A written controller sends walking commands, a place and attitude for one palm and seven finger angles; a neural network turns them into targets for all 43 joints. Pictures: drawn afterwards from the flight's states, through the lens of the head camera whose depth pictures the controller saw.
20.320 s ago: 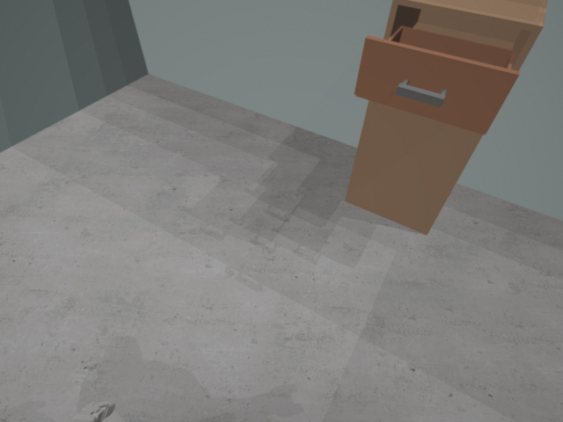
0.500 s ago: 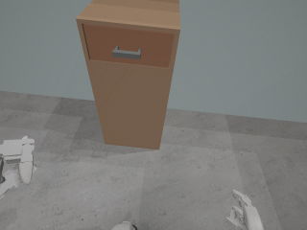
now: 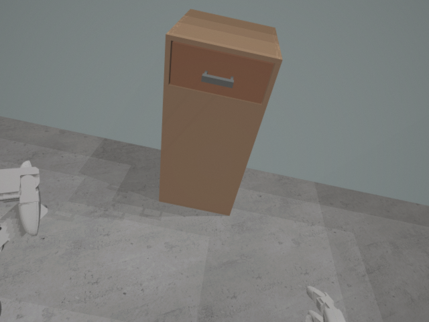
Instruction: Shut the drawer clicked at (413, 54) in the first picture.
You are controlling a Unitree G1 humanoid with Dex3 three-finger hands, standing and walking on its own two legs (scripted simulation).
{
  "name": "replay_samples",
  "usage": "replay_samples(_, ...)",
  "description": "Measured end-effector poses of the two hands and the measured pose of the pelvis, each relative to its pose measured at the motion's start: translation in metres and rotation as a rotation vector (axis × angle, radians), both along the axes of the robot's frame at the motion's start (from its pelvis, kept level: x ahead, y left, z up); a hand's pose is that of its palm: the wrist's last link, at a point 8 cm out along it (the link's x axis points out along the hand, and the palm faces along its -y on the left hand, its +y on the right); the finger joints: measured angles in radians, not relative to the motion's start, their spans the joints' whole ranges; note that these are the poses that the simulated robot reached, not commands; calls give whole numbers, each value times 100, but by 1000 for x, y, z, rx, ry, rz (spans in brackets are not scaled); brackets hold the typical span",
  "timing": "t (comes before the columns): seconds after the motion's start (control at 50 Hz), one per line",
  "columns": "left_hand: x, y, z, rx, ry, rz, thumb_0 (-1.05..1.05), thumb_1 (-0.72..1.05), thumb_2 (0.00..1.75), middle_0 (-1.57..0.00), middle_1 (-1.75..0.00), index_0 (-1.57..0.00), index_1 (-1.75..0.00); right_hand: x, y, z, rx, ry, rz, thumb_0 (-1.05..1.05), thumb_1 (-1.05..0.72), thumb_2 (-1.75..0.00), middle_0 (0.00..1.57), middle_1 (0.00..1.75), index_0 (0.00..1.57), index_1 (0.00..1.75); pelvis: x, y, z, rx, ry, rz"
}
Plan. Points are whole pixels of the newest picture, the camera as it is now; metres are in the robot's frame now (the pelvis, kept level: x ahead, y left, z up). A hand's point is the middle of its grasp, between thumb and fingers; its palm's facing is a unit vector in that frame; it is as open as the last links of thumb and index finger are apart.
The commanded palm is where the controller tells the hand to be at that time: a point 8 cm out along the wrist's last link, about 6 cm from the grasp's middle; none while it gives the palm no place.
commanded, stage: stop stepping back and stand still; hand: left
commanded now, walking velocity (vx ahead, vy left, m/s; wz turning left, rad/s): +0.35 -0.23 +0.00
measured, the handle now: (218, 78) +0.91 +0.10 +0.08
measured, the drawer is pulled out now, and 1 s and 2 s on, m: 0.00 0.00 0.00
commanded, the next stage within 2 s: let the arm hang, fingers relaxed in 0.76 s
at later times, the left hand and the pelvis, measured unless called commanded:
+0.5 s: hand out of the picture +0.07 +0.29 +0.21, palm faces +0.49 -0.82 -0.31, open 3.2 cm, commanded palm +0.02 +0.31 +0.21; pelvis -0.12 +0.03 +0.01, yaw -1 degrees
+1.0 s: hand out of the picture +0.04 +0.31 -0.02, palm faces +0.20 -0.89 -0.41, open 3.1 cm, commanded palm none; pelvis -0.14 +0.07 +0.01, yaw +3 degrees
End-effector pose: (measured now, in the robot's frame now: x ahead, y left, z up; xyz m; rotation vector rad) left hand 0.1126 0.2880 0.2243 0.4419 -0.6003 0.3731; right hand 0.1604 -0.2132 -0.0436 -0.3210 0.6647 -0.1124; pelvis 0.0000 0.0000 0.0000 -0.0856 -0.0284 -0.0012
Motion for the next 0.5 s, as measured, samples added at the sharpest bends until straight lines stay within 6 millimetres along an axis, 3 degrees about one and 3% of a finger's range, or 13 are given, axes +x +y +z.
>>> replay_samples(0.06, 15, 20, -6, -83, -5, 37, 0, 88, 89, -141, -160, -142, -160, -30, 7, 1, 13, -14, -37, 1, -90, -90, 20, 30, 21, 30, -29, 9, 4, 21, -40, -8)
replay_samples(0.12, 24, 18, -7, -101, 109, -2, 1, 89, 90, -141, -160, -141, -160, -69, 16, 13, 61, -3, -67, 1, -90, -90, 20, 30, 21, 30, -51, 11, 22, 25, -63, -24)
replay_samples(0.18, 8, -3, -4, -76, 238, -105, 1, 89, 90, -140, -160, -141, -160, -106, 17, 28, 87, 20, -111, 1, -90, -90, 20, 30, 21, 30, -63, 12, 41, 21, -58, -47)
replay_samples(0.24, -25, -19, 6, -6, 339, -171, 1, 89, 89, -140, -160, -140, -160, -133, 9, 34, 78, 42, -144, 1, -90, -90, 20, 30, 21, 30, -73, 15, 52, 12, -32, -52)
replay_samples(0.3, -60, -17, 15, 132, 351, -137, 1, 89, 89, -140, -160, -140, -160, -147, -3, 23, 56, 61, -145, 1, -90, -90, 20, 30, 21, 30, -87, 13, 41, 53, -2, -24)
replay_samples(0.36, -83, -5, 11, 195, 270, -65, 1, 88, 89, -140, -160, -141, -160, -151, -19, -9, 12, 92, -123, 1, -90, -90, 20, 30, 21, 30, -110, 18, 13, 70, 6, -52)
replay_samples(0.44, -86, 29, 8, 94, 137, 55, 1, 88, 89, -141, -160, -141, -160, -160, -17, -13, 7, 116, -146, 1, -90, -90, 20, 30, 20, 30, -120, 19, 13, 76, 5, -29)
replay_samples(0.5, -84, 38, -9, -52, 134, 88, 1, 89, 89, -141, -160, -141, -160, -160, -10, -5, -5, 37, -156, 2, -90, -90, 20, 30, 20, 30, -121, 29, 13, 80, 7, -22)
